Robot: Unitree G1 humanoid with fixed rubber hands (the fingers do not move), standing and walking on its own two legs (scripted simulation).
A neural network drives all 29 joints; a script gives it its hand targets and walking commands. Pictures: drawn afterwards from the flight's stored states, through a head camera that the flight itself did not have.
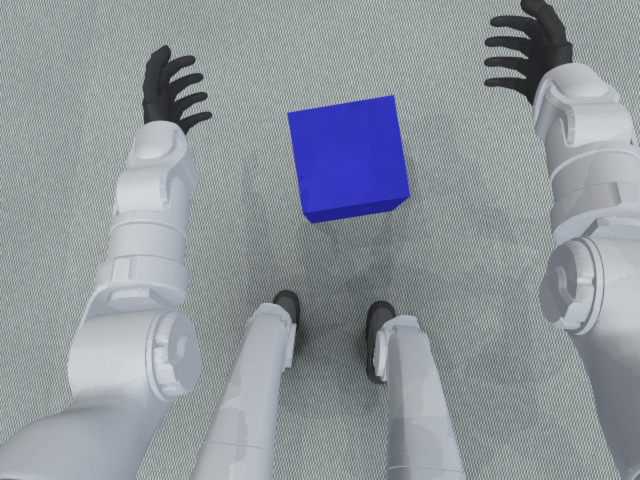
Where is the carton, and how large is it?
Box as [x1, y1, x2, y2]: [288, 95, 409, 223]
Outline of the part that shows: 393,95 288,113 302,211 311,223 392,210 409,196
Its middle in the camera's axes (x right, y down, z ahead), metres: +0.06 -0.17 +0.87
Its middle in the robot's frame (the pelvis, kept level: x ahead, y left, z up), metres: +0.54 +0.01 -0.53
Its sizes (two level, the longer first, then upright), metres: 0.210 0.200 0.250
